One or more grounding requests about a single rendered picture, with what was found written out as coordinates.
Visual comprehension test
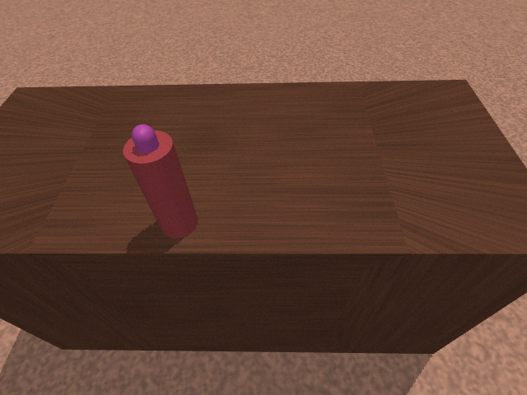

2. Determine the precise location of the bottle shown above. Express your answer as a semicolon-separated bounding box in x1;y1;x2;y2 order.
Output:
123;124;198;239

